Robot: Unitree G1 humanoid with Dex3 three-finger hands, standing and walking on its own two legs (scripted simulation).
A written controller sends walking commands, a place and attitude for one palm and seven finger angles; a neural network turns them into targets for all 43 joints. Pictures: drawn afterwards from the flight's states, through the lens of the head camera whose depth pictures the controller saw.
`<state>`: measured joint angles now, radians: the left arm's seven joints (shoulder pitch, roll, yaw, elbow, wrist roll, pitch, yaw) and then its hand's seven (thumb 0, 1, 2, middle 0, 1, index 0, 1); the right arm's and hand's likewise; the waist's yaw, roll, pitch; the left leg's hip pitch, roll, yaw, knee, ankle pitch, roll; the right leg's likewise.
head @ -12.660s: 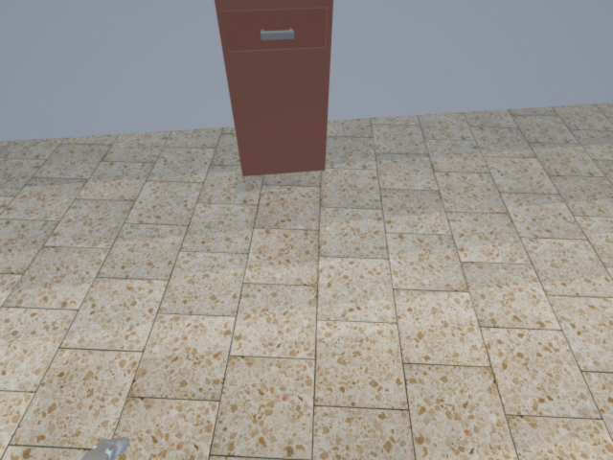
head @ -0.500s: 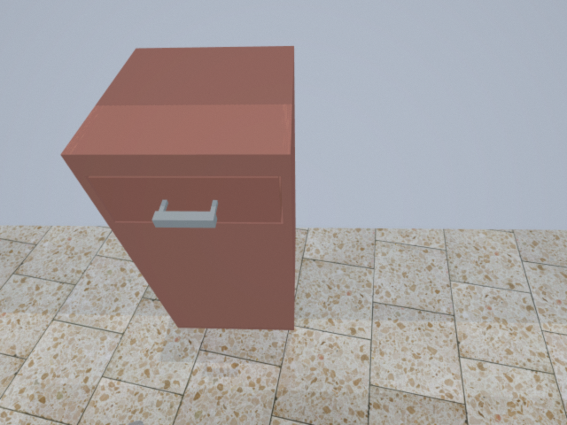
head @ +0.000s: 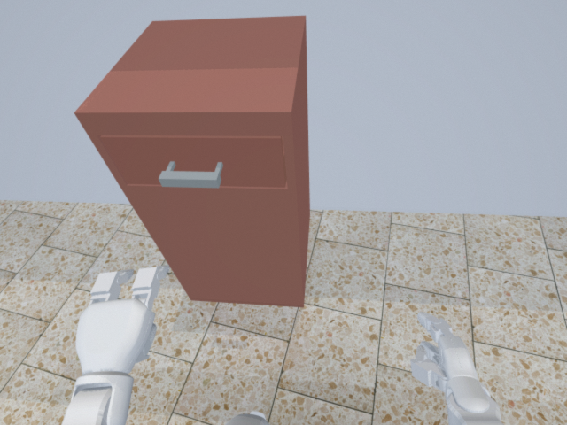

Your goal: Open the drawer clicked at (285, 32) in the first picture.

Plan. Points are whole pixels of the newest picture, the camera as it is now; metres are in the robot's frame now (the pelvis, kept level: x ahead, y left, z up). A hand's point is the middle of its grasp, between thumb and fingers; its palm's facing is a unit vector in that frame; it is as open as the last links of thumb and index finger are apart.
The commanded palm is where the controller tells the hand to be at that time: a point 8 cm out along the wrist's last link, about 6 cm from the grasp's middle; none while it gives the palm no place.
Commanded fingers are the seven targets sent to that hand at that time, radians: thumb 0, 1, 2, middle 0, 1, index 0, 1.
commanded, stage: raise the hand with hooked fingers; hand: left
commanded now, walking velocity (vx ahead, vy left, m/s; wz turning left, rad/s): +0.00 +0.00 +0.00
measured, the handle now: (192, 172) +0.57 +0.30 -0.02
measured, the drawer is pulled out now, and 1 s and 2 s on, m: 0.00 0.00 0.00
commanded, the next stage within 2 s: move the hooked fingers above the handle in 1.28 s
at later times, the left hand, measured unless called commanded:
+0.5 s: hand (132, 258) +0.30 +0.27 +0.07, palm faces +0.12 -0.08 -0.99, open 12.7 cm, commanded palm +0.28 +0.27 +0.13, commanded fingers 0.00 -0.43 0.33 -0.29 -1.15 -0.29 -1.15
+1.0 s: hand (101, 200) +0.36 +0.32 +0.13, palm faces +0.04 -0.07 -1.00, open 13.8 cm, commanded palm +0.32 +0.31 +0.18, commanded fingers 0.00 -0.50 0.30 -0.30 -1.20 -0.30 -1.20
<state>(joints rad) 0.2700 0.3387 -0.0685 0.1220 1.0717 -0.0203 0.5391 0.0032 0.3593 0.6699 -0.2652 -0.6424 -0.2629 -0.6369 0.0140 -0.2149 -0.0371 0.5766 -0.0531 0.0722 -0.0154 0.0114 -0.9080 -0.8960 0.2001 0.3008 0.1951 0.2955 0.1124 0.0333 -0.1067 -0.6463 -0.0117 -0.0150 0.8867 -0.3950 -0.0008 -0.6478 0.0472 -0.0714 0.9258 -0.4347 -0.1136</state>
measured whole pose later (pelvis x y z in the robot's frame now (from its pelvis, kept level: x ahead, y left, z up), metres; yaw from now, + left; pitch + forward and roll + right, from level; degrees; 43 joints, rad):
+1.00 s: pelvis +0.04 +0.07 +0.05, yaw -1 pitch +3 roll +0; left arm -0.13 0.46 -0.07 0.09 0.95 0.11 0.06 0.00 -0.49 0.30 -0.32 -1.20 -0.31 -1.19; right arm 0.12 -0.22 0.01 0.62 0.00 0.14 -0.01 0.01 -0.90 -0.90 0.20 0.30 0.20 0.30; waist 0.08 0.08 -0.02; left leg -0.28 -0.07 0.01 0.50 -0.27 0.07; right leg -0.26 0.00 -0.02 0.50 -0.29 -0.01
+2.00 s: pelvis +0.03 +0.04 +0.04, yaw -1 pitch +9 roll +0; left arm -0.37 0.48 -0.01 0.55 0.99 -0.09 0.17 0.00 -0.49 0.30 -0.32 -1.20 -0.32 -1.20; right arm 0.23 -0.27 -0.06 0.68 0.02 0.12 -0.06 0.01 -0.91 -0.90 0.20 0.30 0.20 0.30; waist 0.01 0.05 -0.07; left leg -0.46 -0.03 0.01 0.61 -0.30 0.03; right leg -0.46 0.04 -0.03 0.62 -0.31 -0.05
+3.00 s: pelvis +0.04 +0.07 +0.01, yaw -3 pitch +20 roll -2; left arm -0.82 0.48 0.00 1.09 1.10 -0.05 0.37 0.00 -0.49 0.30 -0.36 -1.24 -0.35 -1.24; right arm 0.36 -0.26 -0.05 0.72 -0.03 0.15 0.00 0.01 -0.91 -0.90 0.20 0.30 0.20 0.30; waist -0.12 0.06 -0.15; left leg -0.77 -0.02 0.03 0.80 -0.38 0.07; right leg -0.74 0.04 -0.01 0.75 -0.36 -0.01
